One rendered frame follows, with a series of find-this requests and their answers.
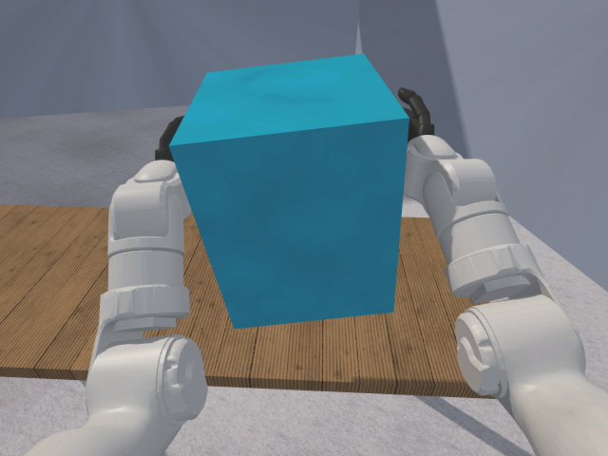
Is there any carton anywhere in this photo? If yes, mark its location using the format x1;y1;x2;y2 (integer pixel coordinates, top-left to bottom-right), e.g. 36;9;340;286
169;53;409;329

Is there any robot left upper arm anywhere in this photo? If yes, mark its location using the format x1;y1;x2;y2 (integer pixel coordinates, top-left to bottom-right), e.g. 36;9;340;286
23;334;208;456

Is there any right robot hand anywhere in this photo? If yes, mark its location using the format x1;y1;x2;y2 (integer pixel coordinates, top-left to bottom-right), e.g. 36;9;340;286
398;87;434;143

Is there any table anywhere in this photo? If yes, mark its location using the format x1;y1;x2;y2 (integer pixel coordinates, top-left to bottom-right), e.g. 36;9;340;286
0;204;497;399

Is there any robot right forearm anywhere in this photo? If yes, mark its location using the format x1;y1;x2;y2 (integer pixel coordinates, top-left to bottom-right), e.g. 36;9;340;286
404;135;586;370

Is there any left robot hand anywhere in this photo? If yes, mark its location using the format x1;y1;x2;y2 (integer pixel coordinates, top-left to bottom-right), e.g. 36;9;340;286
155;116;184;162

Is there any robot right upper arm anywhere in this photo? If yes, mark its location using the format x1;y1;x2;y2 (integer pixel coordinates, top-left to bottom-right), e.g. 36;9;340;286
455;294;608;456

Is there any robot left forearm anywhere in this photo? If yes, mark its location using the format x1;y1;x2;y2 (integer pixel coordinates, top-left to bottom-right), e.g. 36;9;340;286
85;160;191;414

